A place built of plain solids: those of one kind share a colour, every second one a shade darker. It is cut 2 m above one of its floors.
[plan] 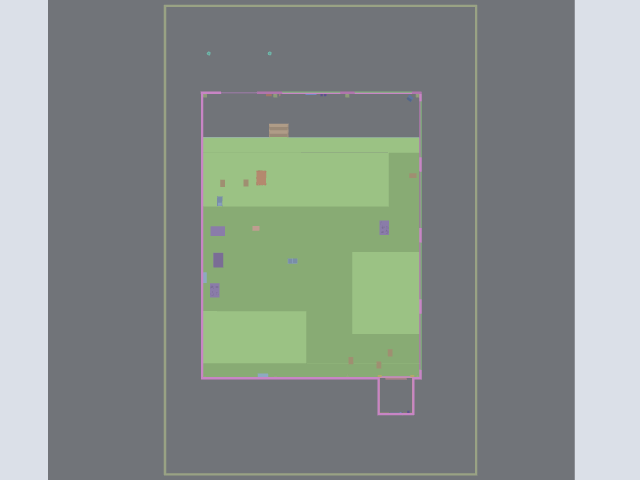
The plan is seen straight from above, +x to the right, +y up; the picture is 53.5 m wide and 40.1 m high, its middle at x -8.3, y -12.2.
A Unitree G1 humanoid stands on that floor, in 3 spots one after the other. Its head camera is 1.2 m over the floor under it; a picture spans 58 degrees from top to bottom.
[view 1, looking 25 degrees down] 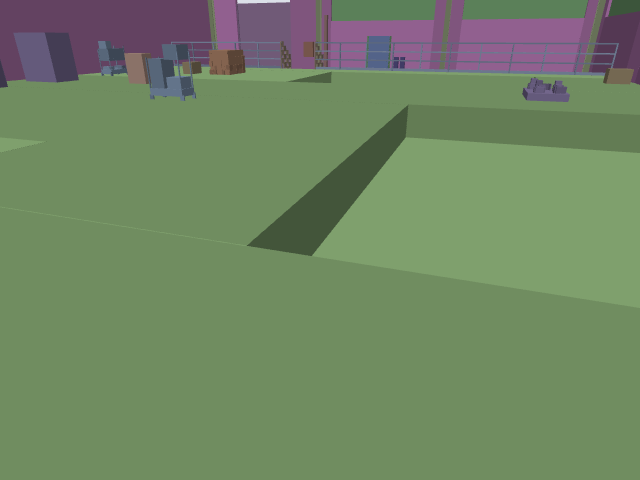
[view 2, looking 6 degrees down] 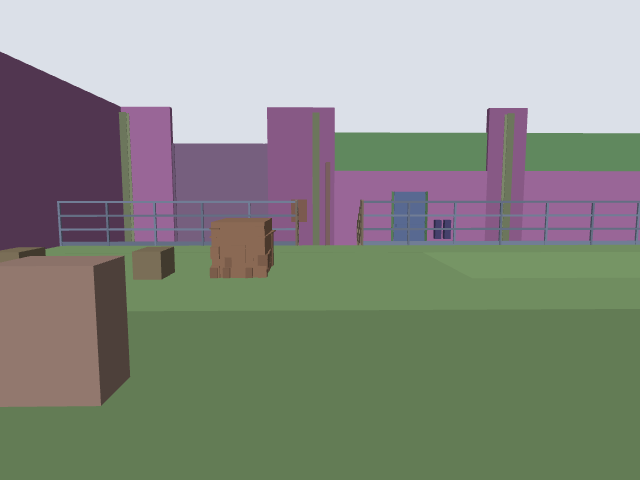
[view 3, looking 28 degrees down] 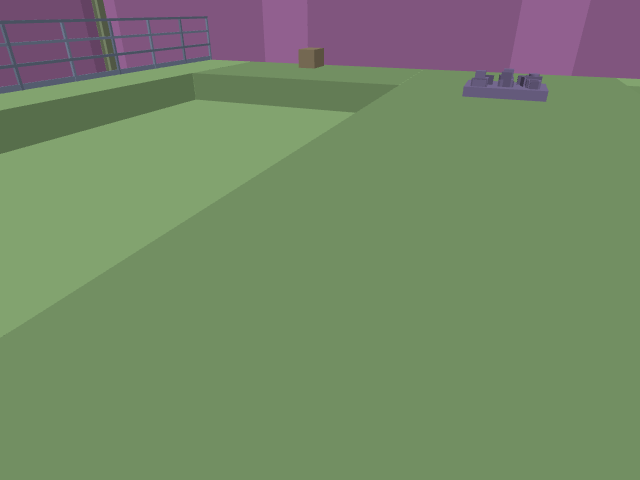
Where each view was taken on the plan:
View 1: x -4.35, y -22.25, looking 109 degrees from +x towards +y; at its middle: raised_floor_bank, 4.24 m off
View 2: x -12.15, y -13.80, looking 89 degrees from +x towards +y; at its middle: wall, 13.88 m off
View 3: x -10.70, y -11.15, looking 22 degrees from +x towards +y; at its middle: raised_floor_bank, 2.56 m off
